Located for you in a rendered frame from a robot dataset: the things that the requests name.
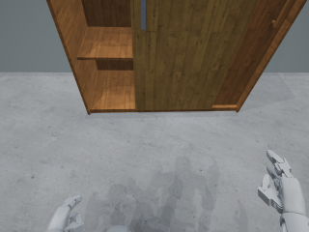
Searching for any right robot forearm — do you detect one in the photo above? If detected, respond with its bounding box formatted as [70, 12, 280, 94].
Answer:
[279, 212, 309, 232]

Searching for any robot right hand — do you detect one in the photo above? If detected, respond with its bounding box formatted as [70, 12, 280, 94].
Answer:
[258, 150, 306, 216]

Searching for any wardrobe door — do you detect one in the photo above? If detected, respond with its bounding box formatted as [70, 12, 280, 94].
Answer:
[213, 0, 296, 105]
[129, 0, 258, 110]

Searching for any robot left hand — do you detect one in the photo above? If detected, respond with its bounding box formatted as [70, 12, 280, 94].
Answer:
[46, 194, 84, 232]

